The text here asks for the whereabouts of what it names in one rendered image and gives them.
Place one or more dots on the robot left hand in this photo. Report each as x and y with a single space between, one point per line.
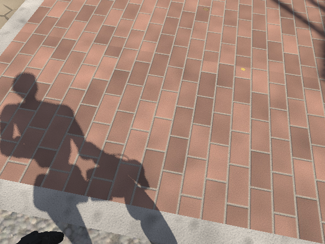
52 237

